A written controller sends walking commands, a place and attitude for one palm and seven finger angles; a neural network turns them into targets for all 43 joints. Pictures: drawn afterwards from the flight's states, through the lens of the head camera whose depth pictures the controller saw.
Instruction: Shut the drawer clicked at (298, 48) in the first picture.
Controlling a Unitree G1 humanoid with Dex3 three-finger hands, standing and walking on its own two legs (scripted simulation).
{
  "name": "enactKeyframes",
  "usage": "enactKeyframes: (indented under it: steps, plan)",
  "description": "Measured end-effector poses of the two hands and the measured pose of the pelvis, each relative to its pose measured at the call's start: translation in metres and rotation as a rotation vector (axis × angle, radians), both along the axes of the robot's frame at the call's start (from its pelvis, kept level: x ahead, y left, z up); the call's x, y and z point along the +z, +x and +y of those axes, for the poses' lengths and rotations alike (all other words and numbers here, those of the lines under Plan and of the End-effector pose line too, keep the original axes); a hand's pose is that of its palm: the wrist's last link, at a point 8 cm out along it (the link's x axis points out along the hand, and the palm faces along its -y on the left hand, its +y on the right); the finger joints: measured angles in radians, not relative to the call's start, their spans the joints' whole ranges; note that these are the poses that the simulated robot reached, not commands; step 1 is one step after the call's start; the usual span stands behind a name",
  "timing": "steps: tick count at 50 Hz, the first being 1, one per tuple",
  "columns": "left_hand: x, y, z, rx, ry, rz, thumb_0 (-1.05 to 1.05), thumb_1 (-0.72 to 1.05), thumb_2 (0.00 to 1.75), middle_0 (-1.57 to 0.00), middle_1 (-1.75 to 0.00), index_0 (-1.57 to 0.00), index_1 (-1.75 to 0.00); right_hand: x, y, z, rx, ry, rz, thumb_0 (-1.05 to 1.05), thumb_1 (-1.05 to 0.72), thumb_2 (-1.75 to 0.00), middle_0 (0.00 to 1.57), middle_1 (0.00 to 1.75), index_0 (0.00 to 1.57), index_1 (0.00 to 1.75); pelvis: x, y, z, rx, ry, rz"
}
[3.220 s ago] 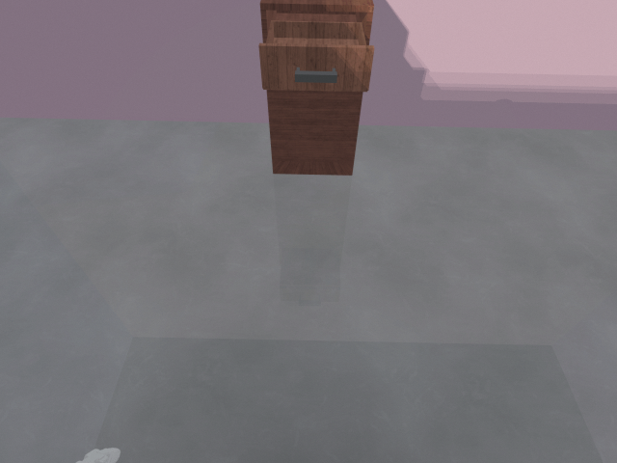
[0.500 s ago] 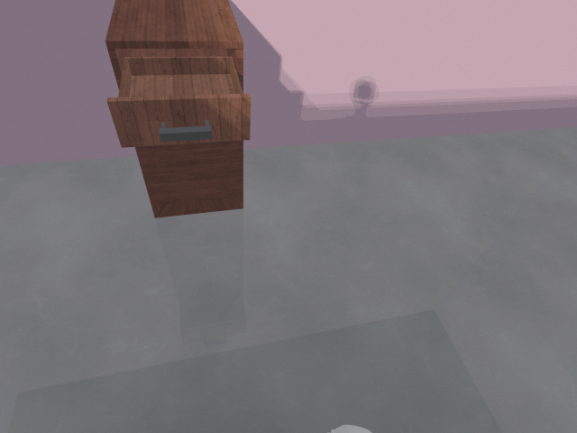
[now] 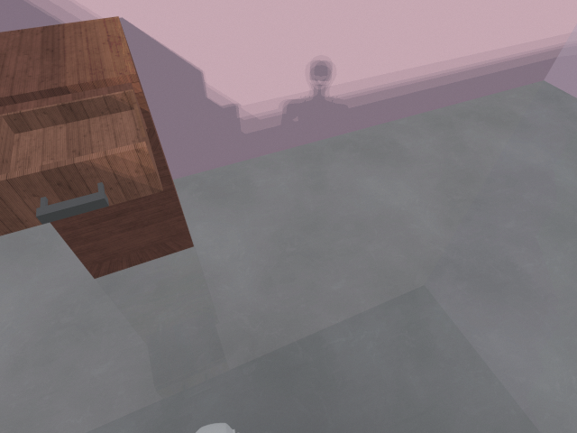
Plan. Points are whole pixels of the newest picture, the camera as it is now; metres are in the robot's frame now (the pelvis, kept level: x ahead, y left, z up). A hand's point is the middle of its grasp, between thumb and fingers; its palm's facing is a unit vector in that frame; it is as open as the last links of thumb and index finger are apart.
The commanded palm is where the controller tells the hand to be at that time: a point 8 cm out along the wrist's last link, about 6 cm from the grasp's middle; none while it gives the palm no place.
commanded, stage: turn to face it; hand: left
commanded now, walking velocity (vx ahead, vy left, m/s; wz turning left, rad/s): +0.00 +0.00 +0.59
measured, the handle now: (73, 200) +0.59 +0.47 -0.07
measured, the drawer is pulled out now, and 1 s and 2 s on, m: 0.30 0.30 0.30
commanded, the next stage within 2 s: take the last steps up to it in 0.72 s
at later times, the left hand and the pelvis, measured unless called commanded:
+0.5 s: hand out of the picture +0.08 +0.24 -0.18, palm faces +0.25 -0.94 -0.21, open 7.4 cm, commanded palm none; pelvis +0.10 +0.05 +0.00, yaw +11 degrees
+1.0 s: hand out of the picture +0.08 +0.18 -0.15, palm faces +0.40 -0.89 -0.23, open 7.3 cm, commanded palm none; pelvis +0.12 +0.00 +0.01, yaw +21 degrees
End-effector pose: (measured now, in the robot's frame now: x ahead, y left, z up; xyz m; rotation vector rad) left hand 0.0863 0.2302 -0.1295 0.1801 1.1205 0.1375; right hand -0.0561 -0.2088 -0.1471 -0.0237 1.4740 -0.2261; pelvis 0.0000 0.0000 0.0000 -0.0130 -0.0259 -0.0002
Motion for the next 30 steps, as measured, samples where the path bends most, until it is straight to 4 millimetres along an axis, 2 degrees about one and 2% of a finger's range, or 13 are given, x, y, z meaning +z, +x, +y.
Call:
enactKeyframes:
  steps: [3, 6, 10, 15, 17, 20, 26, 30]
  plan:
    - [0.005, 0.004, 0.004, 0.019, 0.007, 0.016, -0.01, 0.95, 0.9, -0.2, -0.3, -0.2, -0.3, 0.007, 0.067, -0.009, 0.046, -0.023, -0.124, 0.01, -0.91, -0.9, 0.19, 0.3, 0.2, 0.3, 0.006, 0.02, 0.0, 0.021, -0.006, 0.005]
    - [0.003, 0.001, 0.007, 0.057, -0.004, 0.041, -0.01, 0.95, 0.9, -0.2, -0.3, -0.2, -0.3, 0.015, 0.12, -0.016, 0.101, -0.057, -0.189, 0.02, -0.93, -0.9, 0.19, 0.3, 0.2, 0.3, 0.008, 0.038, 0.004, 0.05, -0.013, 0.002]
    - [-0.007, -0.01, 0.011, 0.127, -0.04, 0.094, 0.0, 0.93, 0.9, -0.2, -0.3, -0.2, -0.3, 0.023, 0.181, -0.014, 0.196, -0.082, -0.235, 0.02, -0.93, -0.9, 0.19, 0.3, 0.2, 0.3, 0.006, 0.06, 0.013, 0.093, -0.023, -0.005]
    - [-0.033, -0.032, 0.024, 0.228, -0.086, 0.197, 0.01, 0.92, 0.9, -0.2, -0.3, -0.2, -0.3, 0.023, 0.247, 0.006, 0.316, -0.115, -0.282, 0.01, -0.92, -0.9, 0.19, 0.3, 0.2, 0.3, -0.008, 0.087, 0.034, 0.141, -0.032, -0.012]
    - [-0.039, -0.039, 0.031, 0.251, -0.089, 0.244, 0.01, 0.91, 0.9, -0.2, -0.3, -0.2, -0.3, 0.022, 0.264, 0.016, 0.344, -0.121, -0.304, 0.01, -0.92, -0.9, 0.19, 0.3, 0.2, 0.3, -0.013, 0.091, 0.04, 0.154, -0.019, -0.01]
    - [-0.035, -0.04, 0.042, 0.269, -0.074, 0.274, 0.01, 0.91, 0.9, -0.2, -0.3, -0.2, -0.3, 0.025, 0.278, 0.028, 0.364, -0.114, -0.313, 0.01, -0.91, -0.9, 0.19, 0.3, 0.2, 0.3, -0.009, 0.095, 0.044, 0.166, -0.012, -0.003]
    - [-0.013, -0.023, 0.058, 0.299, -0.028, 0.23, 0.01, 0.91, 0.9, -0.2, -0.3, -0.2, -0.3, 0.026, 0.291, 0.045, 0.389, -0.062, -0.301, 0.01, -0.9, -0.9, 0.2, 0.3, 0.2, 0.3, 0.003, 0.103, 0.045, 0.2, -0.008, 0.018]
    - [-0.003, -0.01, 0.058, 0.309, 0.006, 0.193, 0.01, 0.91, 0.9, -0.19, -0.3, -0.2, -0.3, 0.024, 0.296, 0.041, 0.383, -0.039, -0.302, 0.0, -0.91, -0.9, 0.2, 0.3, 0.21, 0.3, 0.005, 0.108, 0.039, 0.222, -0.005, 0.022]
